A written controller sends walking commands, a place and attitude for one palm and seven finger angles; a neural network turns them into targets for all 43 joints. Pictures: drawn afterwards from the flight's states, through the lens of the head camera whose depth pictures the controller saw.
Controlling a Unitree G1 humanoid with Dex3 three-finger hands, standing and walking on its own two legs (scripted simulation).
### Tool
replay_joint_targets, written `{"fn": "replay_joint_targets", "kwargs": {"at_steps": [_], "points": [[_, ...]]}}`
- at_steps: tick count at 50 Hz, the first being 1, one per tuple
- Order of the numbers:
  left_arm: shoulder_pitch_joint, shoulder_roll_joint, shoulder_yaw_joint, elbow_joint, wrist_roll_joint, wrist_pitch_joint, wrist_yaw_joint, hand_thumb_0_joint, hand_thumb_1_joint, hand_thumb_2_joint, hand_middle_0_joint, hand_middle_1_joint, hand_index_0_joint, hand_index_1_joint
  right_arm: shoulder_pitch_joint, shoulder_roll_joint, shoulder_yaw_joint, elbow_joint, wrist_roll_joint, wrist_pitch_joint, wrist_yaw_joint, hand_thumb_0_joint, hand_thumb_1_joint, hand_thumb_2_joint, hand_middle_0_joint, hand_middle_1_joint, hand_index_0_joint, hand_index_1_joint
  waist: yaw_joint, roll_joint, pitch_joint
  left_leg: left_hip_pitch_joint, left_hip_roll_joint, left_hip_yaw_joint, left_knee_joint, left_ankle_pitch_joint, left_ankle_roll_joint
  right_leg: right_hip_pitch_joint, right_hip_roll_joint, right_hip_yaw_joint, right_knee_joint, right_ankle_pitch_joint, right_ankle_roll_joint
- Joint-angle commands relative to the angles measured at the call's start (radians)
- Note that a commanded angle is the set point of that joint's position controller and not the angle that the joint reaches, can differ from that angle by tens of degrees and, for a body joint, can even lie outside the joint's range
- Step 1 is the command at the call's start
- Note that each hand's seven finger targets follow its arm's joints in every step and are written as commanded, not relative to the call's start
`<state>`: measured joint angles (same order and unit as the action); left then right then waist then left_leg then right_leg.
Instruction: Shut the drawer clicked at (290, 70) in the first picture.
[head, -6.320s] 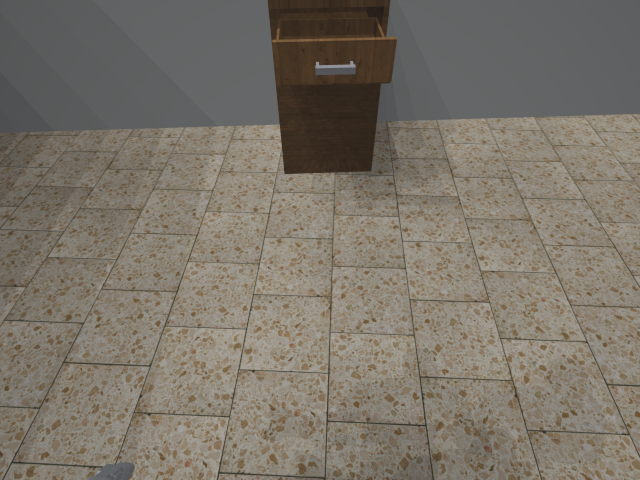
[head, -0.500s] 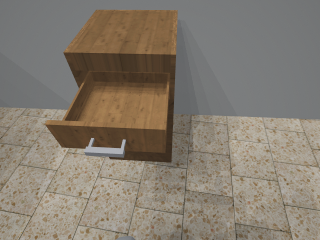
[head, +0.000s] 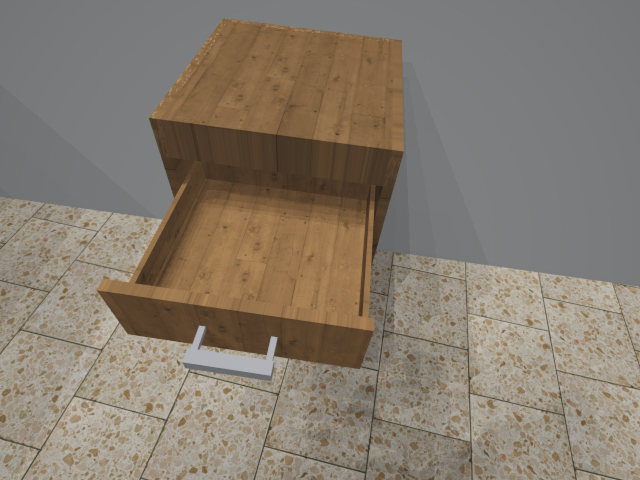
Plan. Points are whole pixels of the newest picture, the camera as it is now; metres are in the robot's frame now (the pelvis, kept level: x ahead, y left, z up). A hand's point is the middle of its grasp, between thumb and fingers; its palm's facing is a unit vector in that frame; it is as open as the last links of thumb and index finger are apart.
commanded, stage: come to a stop and stand still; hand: left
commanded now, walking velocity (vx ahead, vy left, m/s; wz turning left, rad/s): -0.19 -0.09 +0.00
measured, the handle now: (233, 351) +0.30 +0.15 -0.09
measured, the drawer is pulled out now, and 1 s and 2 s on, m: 0.30 0.30 0.30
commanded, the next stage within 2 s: look again from close up in 1.20 s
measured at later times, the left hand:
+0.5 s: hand out of the picture +0.04 +0.15 -0.16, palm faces +0.04 -0.96 -0.26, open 7.4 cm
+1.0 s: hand out of the picture -0.06 +0.11 -0.17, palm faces +0.04 -0.99 -0.14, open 7.4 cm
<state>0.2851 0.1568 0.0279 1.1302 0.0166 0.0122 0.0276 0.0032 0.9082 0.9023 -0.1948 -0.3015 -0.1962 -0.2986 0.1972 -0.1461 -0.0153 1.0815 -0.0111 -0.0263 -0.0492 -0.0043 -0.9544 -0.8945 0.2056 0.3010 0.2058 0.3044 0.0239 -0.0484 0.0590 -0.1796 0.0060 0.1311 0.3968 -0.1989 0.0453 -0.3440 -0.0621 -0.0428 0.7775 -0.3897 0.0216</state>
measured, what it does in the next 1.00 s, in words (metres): steps on the spot: right foot, then left foot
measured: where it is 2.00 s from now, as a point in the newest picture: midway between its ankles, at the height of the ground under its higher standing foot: outside the picture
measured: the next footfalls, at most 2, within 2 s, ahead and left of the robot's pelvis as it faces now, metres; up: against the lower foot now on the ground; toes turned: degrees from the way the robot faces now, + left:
right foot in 0.18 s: +0.05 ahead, -0.14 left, +0.00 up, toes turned -4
left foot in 0.58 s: -0.01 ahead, +0.10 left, +0.00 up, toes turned +1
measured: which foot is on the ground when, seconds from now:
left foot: down 0.00-0.20, up 0.22-0.56, down 0.58-1.00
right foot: up 0.00-0.16, down 0.18-1.00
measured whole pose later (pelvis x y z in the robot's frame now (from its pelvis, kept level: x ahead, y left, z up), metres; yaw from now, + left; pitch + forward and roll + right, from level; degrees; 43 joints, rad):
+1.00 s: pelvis -0.01 -0.03 +0.00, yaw -1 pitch -1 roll +0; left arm 0.34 0.08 0.00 1.21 0.01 -0.01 0.03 0.00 0.91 0.90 -0.20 -0.30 -0.20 -0.30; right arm 0.34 -0.09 0.01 1.16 0.00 -0.02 -0.04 0.00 -0.91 -0.89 0.20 0.30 0.20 0.30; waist 0.00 0.02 0.03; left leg -0.07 0.05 0.03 0.36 -0.28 -0.04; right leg -0.21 -0.01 -0.07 0.40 -0.18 -0.02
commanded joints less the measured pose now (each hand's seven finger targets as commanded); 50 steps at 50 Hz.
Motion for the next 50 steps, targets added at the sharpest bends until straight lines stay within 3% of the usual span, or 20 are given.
{"fn": "replay_joint_targets", "kwargs": {"at_steps": [1,4,7,9,10,11,12,14,17,23,26,27,28,29,30,32,36,40,43,50], "points": [[0.065,0.059,0.008,-0.029,0.002,0.018,0.010,0.000,0.900,0.900,-0.200,-0.300,-0.200,-0.300,0.048,-0.149,-0.036,-0.018,0.002,0.013,-0.006,0.000,-0.900,-0.900,0.200,0.300,0.200,0.300,-0.017,0.174,-0.059,0.079,0.288,-0.162,-0.071,0.658,0.105,0.015,-0.007,-0.001,-0.036,0.000,0.008],[0.044,0.070,0.015,-0.049,0.004,0.022,0.012,0.000,0.900,0.900,-0.200,-0.300,-0.200,-0.300,0.053,-0.157,-0.051,-0.015,-0.002,0.024,-0.005,0.000,-0.900,-0.900,0.200,0.300,0.200,0.300,-0.019,0.191,-0.039,0.054,0.295,-0.176,-0.043,0.638,0.106,0.035,0.000,-0.001,-0.101,0.014,-0.005],[0.087,0.075,0.020,-0.047,0.007,0.009,0.015,0.000,0.900,0.900,-0.200,-0.300,-0.200,-0.300,0.039,-0.152,-0.058,-0.024,0.001,0.034,0.002,0.000,-0.900,-0.900,0.200,0.300,0.200,0.300,0.006,0.150,-0.070,0.033,0.231,-0.140,0.050,0.457,0.044,0.131,-0.005,0.002,-0.309,0.252,-0.014],[0.049,0.149,0.024,-0.057,0.010,-0.010,0.020,0.000,0.900,0.900,-0.200,-0.300,-0.200,-0.300,0.068,-0.087,-0.051,-0.034,0.011,0.036,0.014,0.000,-0.900,-0.900,0.200,0.300,0.200,0.300,-0.023,-0.012,-0.078,-0.068,0.099,-0.066,0.142,0.135,-0.044,0.199,-0.159,0.167,-0.344,0.665,-0.087],[0.041,0.171,0.028,-0.062,0.008,-0.017,0.019,0.000,0.900,0.900,-0.200,-0.300,-0.200,-0.300,0.072,-0.065,-0.048,-0.039,0.011,0.048,0.018,0.000,-0.900,-0.900,0.200,0.300,0.200,0.300,-0.027,-0.093,-0.101,-0.070,0.046,-0.039,0.196,-0.066,-0.070,0.193,-0.239,0.232,-0.370,0.773,-0.148],[0.034,0.190,0.031,-0.063,0.006,-0.021,0.020,0.000,0.900,0.900,-0.200,-0.300,-0.200,-0.300,0.059,-0.064,-0.046,-0.045,0.008,0.062,0.018,0.000,-0.900,-0.900,0.200,0.300,0.200,0.300,-0.011,-0.180,-0.096,-0.096,0.029,-0.055,0.282,-0.276,-0.079,0.178,-0.274,0.262,-0.413,0.818,-0.195],[0.026,0.173,0.025,-0.065,0.007,-0.019,0.021,0.000,0.900,0.900,-0.200,-0.300,-0.200,-0.300,0.041,-0.075,-0.048,-0.047,0.006,0.068,0.017,0.000,-0.900,-0.900,0.200,0.300,0.200,0.300,-0.001,-0.164,-0.077,-0.114,0.032,-0.092,0.369,-0.340,-0.077,0.152,-0.286,0.267,-0.437,0.797,-0.222],[-0.030,0.172,0.027,-0.077,0.008,-0.018,0.024,0.000,0.900,0.900,-0.200,-0.300,-0.200,-0.300,0.063,-0.071,-0.045,-0.034,0.010,0.069,0.017,0.000,-0.900,-0.900,0.200,0.300,0.200,0.300,-0.021,-0.096,-0.081,-0.143,0.033,-0.125,0.442,-0.323,-0.078,0.178,-0.269,0.235,-0.421,0.772,-0.241],[-0.037,0.184,0.036,-0.094,0.010,-0.015,0.021,0.000,0.900,0.900,-0.200,-0.300,-0.200,-0.300,0.058,-0.075,-0.044,-0.038,0.007,0.070,0.025,0.000,-0.900,-0.900,0.200,0.300,0.200,0.300,-0.002,-0.081,-0.063,-0.159,0.026,-0.127,0.457,-0.292,-0.084,0.171,-0.240,0.216,-0.442,0.628,-0.223],[-0.022,0.209,0.054,-0.104,0.013,-0.013,0.020,0.000,0.900,0.900,-0.200,-0.300,-0.200,-0.300,0.080,-0.074,-0.035,-0.057,0.004,0.055,0.031,0.000,-0.900,-0.900,0.200,0.300,0.200,0.300,0.016,-0.097,-0.090,-0.109,0.021,-0.102,0.222,-0.226,-0.081,0.213,-0.233,0.249,-0.466,0.422,-0.210],[-0.072,0.174,0.045,-0.103,0.001,-0.007,0.015,0.000,0.900,0.900,-0.200,-0.300,-0.200,-0.300,0.172,-0.067,-0.023,-0.017,0.002,0.039,0.028,0.000,-0.900,-0.900,0.200,0.300,0.200,0.300,-0.029,-0.079,-0.083,0.104,0.016,-0.087,-0.037,-0.047,-0.065,0.074,-0.145,0.183,-0.459,0.151,-0.123],[-0.079,0.140,0.034,-0.106,-0.004,-0.004,0.012,0.000,0.900,0.900,-0.200,-0.300,-0.200,-0.300,0.184,-0.082,-0.020,-0.010,-0.002,0.031,0.025,0.000,-0.900,-0.900,0.200,0.300,0.200,0.300,-0.031,-0.012,-0.070,0.129,0.054,-0.128,-0.084,-0.035,-0.048,0.034,-0.089,0.146,-0.434,0.068,-0.088],[-0.080,0.104,0.024,-0.108,-0.006,-0.003,0.008,0.000,0.900,0.900,-0.200,-0.300,-0.200,-0.300,0.178,-0.104,-0.018,-0.011,-0.008,0.025,0.023,0.000,-0.900,-0.900,0.200,0.300,0.200,0.300,-0.023,0.065,-0.036,0.067,0.117,-0.194,-0.109,-0.031,-0.025,0.035,-0.028,0.098,-0.405,0.074,-0.056],[-0.062,0.082,0.020,-0.106,-0.004,-0.004,0.002,0.000,0.900,0.900,-0.200,-0.300,-0.200,-0.300,0.155,-0.123,-0.018,-0.018,-0.010,0.024,0.020,0.000,-0.900,-0.900,0.200,0.300,0.200,0.300,-0.005,0.065,-0.028,-0.006,0.161,-0.231,-0.135,-0.100,-0.006,0.081,0.002,0.063,-0.387,0.094,-0.040],[-0.069,0.075,0.013,-0.088,-0.002,-0.003,0.000,0.000,0.900,0.900,-0.200,-0.300,-0.200,-0.300,0.130,-0.123,-0.014,-0.008,-0.010,0.015,0.021,0.000,-0.900,-0.900,0.200,0.300,0.200,0.300,-0.005,0.140,-0.016,-0.073,0.170,-0.255,-0.195,-0.160,-0.001,0.136,0.008,0.026,-0.362,0.138,-0.024],[-0.040,0.073,0.007,-0.060,0.004,-0.005,-0.004,0.000,0.900,0.900,-0.200,-0.300,-0.200,-0.300,0.095,-0.116,-0.008,-0.007,-0.006,0.010,0.019,0.000,-0.900,-0.900,0.200,0.300,0.200,0.300,0.009,0.176,0.045,-0.134,0.161,-0.253,-0.241,-0.248,-0.004,0.174,0.010,0.014,-0.345,0.171,-0.020],[0.023,0.066,-0.003,-0.020,0.004,-0.009,-0.007,0.000,0.900,0.900,-0.200,-0.300,-0.200,-0.300,0.131,-0.104,-0.007,0.010,-0.002,0.010,0.014,0.000,-0.900,-0.900,0.200,0.300,0.200,0.300,0.005,0.139,0.085,-0.135,0.144,-0.242,-0.242,-0.303,-0.005,0.165,0.009,0.022,-0.369,0.165,-0.023],[0.064,0.050,-0.012,0.014,-0.003,-0.019,-0.004,0.000,0.900,0.900,-0.200,-0.300,-0.200,-0.300,0.171,-0.075,0.000,0.031,0.003,0.007,0.008,0.000,-0.900,-0.900,0.200,0.300,0.200,0.300,-0.004,0.074,0.087,-0.093,0.121,-0.201,-0.183,-0.149,-0.016,0.165,-0.011,0.047,-0.423,0.239,-0.026],[0.087,0.042,-0.016,0.032,-0.008,-0.034,0.002,0.000,0.900,0.900,-0.200,-0.300,-0.200,-0.300,0.206,-0.049,0.006,0.049,0.007,0.001,0.003,0.000,-0.900,-0.900,0.200,0.300,0.200,0.300,-0.018,0.046,0.026,0.004,0.105,-0.157,-0.120,0.016,-0.029,0.172,-0.031,0.066,-0.450,0.307,-0.037],[0.110,0.025,-0.015,0.051,-0.008,-0.040,0.009,0.000,0.900,0.900,-0.200,-0.300,-0.200,-0.300,0.237,-0.033,0.011,0.068,0.009,-0.003,-0.003,0.000,-0.900,-0.900,0.200,0.300,0.200,0.300,-0.023,0.041,-0.008,0.030,0.108,-0.140,-0.097,0.076,-0.035,0.198,-0.036,0.066,-0.438,0.381,-0.048]]}}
